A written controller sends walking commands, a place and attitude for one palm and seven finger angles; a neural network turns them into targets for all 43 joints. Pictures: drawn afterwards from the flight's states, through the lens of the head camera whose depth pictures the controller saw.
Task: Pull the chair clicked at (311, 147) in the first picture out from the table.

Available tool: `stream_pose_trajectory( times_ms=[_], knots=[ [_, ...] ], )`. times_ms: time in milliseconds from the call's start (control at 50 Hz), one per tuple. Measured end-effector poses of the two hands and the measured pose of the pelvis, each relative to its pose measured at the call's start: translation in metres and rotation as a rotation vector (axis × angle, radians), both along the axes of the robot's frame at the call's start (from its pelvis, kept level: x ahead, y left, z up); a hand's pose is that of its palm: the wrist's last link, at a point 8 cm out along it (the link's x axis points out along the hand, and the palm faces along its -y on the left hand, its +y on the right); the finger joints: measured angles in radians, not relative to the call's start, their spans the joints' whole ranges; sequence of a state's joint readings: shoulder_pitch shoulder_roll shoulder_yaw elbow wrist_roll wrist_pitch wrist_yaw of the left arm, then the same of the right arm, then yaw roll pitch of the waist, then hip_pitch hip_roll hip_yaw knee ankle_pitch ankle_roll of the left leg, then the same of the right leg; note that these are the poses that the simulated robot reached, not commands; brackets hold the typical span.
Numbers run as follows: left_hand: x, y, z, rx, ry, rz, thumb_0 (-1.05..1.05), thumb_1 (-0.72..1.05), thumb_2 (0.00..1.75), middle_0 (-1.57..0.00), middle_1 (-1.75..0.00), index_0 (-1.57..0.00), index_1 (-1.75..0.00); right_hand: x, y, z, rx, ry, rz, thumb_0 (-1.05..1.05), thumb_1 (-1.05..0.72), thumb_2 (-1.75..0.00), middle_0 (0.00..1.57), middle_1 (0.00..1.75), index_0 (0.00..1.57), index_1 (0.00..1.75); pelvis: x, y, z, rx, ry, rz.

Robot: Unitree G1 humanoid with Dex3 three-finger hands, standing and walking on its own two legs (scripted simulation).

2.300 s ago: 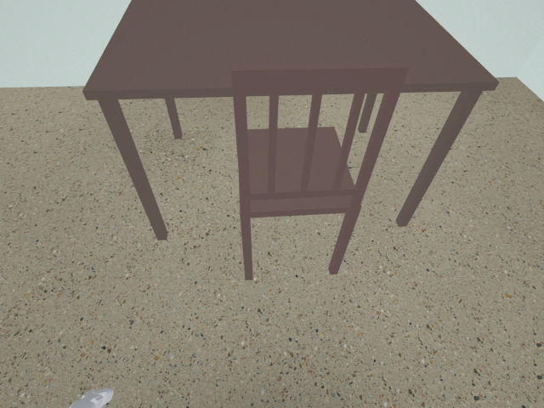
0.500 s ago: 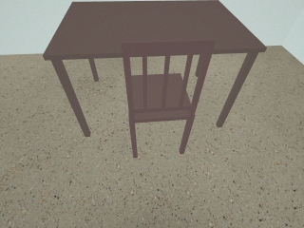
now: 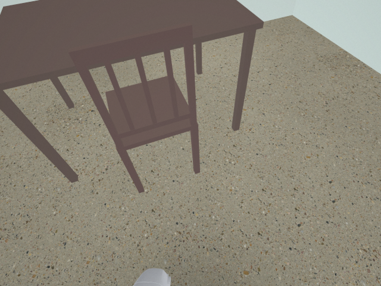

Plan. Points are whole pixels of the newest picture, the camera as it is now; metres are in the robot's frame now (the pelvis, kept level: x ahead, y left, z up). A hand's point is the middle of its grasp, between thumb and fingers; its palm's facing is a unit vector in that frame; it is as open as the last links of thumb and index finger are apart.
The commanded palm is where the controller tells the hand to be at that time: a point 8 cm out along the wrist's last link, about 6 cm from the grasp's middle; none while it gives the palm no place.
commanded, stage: walk to a spot facing it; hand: left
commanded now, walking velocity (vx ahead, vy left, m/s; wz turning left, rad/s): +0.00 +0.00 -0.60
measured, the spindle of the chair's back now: (147, 92) +0.75 +0.24 -0.08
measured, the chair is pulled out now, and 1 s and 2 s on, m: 0.00 0.00 0.00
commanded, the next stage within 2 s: none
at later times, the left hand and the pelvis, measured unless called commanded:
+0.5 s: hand out of the picture +0.09 +0.28 -0.18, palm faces -0.19 -0.96 -0.22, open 7.4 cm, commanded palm none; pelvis -0.02 +0.08 +0.00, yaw -17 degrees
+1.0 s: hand (134, 278) +0.16 +0.16 -0.17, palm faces -0.62 -0.76 -0.21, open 7.4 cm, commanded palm none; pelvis -0.06 +0.09 -0.01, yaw -38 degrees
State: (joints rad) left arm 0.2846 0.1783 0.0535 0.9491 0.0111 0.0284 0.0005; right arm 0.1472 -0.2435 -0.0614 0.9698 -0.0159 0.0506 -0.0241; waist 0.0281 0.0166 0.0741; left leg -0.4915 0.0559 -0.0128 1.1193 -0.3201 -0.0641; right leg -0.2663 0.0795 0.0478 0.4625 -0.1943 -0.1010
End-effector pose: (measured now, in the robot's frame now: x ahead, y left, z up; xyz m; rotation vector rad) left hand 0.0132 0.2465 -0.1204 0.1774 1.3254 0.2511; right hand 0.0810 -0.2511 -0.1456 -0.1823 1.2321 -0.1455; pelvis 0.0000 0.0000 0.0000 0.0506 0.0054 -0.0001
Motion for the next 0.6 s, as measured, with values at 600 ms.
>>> stream_pose_trajectory(
  times_ms=[600],
  knots=[
    [0.094, 0.098, -0.024, -0.064, -0.042, -0.380, 0.01, 0.91, 0.90, -0.20, -0.30, -0.20, -0.30, -0.116, 0.087, 0.047, -0.141, -0.068, -0.331, 0.01, -0.91, -0.90, 0.20, 0.30, 0.20, 0.30, -0.022, 0.098, 0.003, -0.085, 0.002, -0.374]
  ],
)
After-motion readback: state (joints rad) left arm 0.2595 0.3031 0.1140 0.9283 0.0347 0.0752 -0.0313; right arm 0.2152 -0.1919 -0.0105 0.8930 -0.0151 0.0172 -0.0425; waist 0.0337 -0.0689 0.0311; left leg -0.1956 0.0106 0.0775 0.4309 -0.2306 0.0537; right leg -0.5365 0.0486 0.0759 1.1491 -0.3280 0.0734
